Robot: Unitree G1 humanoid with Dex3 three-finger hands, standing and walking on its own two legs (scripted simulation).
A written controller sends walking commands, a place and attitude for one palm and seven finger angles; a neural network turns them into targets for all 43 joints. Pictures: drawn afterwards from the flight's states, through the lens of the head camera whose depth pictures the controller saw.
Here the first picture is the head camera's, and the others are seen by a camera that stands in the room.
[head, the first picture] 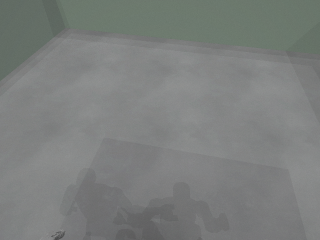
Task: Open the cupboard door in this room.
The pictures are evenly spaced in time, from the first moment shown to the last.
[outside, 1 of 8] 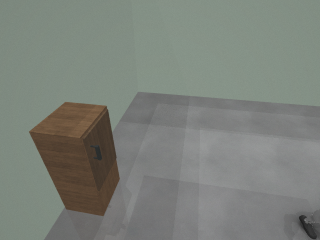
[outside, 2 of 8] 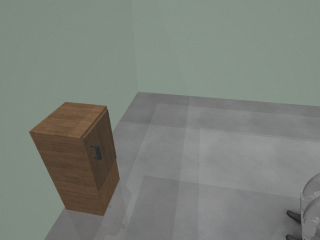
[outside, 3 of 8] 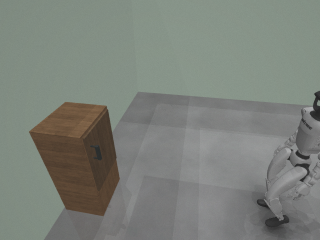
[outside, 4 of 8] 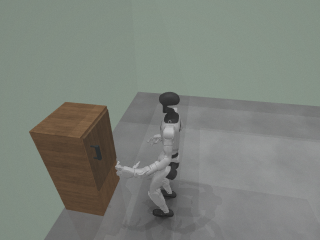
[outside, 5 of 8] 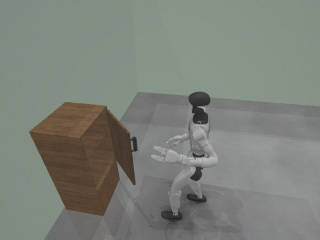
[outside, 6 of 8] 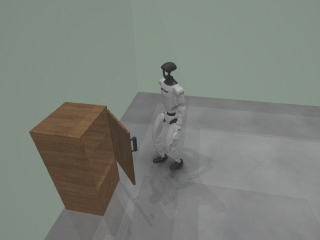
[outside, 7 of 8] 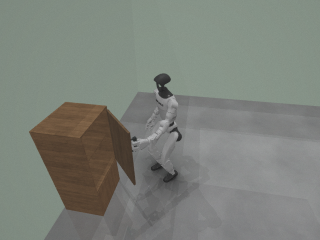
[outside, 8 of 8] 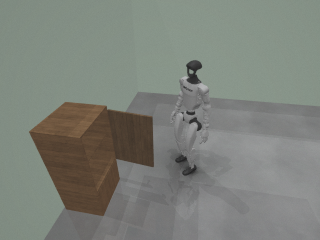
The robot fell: no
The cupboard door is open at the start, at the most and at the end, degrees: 0 85 84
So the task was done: yes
